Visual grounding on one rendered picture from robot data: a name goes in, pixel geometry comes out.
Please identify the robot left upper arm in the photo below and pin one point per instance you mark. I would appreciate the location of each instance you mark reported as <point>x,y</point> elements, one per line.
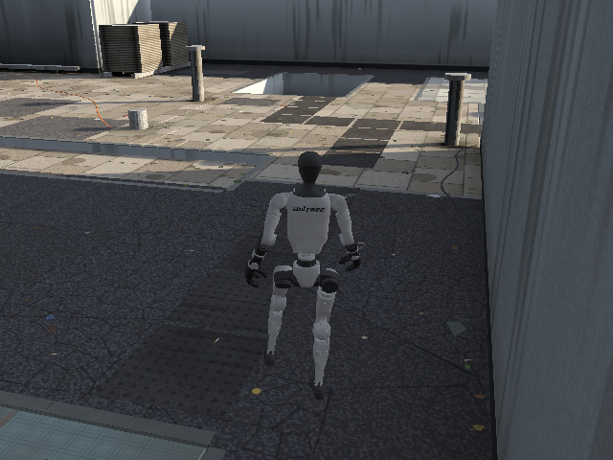
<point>277,202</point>

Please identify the robot right upper arm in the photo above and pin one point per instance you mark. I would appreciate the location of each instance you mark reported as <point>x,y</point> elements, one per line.
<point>339,204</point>

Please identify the right robot thigh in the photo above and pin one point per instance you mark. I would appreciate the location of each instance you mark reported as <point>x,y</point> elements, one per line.
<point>329,282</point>

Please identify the right robot forearm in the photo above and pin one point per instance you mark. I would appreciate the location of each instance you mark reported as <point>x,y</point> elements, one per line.
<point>352,249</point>

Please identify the robot right hand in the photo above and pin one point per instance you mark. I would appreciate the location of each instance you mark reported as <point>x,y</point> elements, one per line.
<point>355,265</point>

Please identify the left robot shin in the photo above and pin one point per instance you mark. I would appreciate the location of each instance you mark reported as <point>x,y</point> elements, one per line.
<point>274,325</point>

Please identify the robot left hand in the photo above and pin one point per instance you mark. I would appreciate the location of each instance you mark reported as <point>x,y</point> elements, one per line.
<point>249,273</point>

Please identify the left robot forearm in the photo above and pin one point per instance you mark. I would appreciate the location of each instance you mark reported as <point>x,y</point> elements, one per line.
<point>258,253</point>

